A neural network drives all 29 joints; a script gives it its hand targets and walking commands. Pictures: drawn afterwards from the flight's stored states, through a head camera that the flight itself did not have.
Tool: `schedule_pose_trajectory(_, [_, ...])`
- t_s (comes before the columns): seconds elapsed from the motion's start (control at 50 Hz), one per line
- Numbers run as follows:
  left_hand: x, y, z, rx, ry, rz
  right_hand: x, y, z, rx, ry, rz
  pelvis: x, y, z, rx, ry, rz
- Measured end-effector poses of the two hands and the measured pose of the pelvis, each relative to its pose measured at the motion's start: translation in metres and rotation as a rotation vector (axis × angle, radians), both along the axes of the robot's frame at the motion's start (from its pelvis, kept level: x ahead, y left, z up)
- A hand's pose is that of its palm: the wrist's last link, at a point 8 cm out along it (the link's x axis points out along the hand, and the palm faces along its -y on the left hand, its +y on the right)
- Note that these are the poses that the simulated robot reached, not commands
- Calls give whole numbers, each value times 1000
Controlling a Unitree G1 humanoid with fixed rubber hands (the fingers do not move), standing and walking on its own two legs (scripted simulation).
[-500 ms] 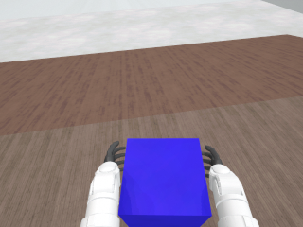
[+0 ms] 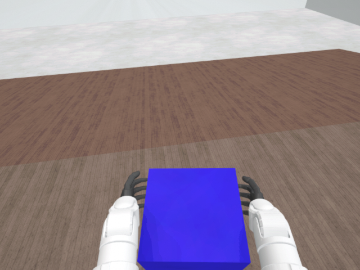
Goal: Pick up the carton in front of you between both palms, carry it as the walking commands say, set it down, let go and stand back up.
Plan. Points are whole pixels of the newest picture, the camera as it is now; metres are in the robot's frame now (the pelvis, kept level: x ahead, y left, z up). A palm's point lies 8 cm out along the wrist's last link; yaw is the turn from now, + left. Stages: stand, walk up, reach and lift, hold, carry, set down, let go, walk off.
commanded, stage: reach and lift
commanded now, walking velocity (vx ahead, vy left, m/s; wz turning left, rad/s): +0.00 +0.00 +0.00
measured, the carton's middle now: (192, 226) +0.28 +0.00 -0.07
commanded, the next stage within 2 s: hold in 0.20 s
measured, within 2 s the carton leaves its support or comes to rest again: neither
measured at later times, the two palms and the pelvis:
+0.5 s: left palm (123, 201) +0.28 +0.15 +0.06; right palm (258, 204) +0.27 -0.14 +0.05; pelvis -0.01 +0.00 +0.00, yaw +0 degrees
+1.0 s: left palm (122, 193) +0.30 +0.16 +0.06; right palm (252, 193) +0.30 -0.13 +0.06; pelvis +0.00 +0.01 -0.01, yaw +2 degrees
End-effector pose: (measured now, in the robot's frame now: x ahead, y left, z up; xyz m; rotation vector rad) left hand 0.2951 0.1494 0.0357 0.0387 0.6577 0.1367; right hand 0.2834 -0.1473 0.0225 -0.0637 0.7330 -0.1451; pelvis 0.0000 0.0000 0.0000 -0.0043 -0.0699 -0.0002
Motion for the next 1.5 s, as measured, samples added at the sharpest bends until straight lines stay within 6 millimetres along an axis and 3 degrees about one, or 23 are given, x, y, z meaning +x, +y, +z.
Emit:
schedule_pose_trajectory(0.28, [-1, 2, 9, 0, -15, -5, -3, 2, 10, 0, -17, 1, 2, 4, 1, 1, -18, -8])
schedule_pose_trajectory(0.44, [-9, 5, 24, 1, -43, 6, -9, 5, 25, 4, -46, 13, -1, 4, 2, 1, -42, -9])
schedule_pose_trajectory(0.68, [-14, 0, 19, -1, -10, 7, -14, 1, 18, -5, -12, -10, -16, 2, -1, 1, -52, -6])
schedule_pose_trajectory(0.9, [-6, 0, 26, -6, -44, 22, -2, 1, 26, -7, -44, -9, -11, -1, -2, -1, -6, 9])
schedule_pose_trajectory(1.0, [5, 11, 28, -16, -60, 43, 12, 14, 33, -15, -60, -14, -1, 10, -6, -7, 58, 37])
schedule_pose_trajectory(1.1, [25, 30, 37, -10, -48, 66, 34, 34, 44, 9, -48, -27, 22, 23, -7, -8, 97, -11])
schedule_pose_trajectory(1.2, [59, 30, 49, -36, 16, 61, 62, 35, 55, -8, 12, -27, 57, 22, 3, -40, 142, -6])
schedule_pose_trajectory(1.36, [124, 10, 51, -46, 2, 99, 131, 15, 56, 28, -3, -58, 134, 10, -12, -35, 159, 34])
schedule_pose_trajectory(1.5, [182, 31, 44, -50, 100, 150, 203, 37, 55, 24, 91, -24, 206, 18, -2, 4, 166, 41])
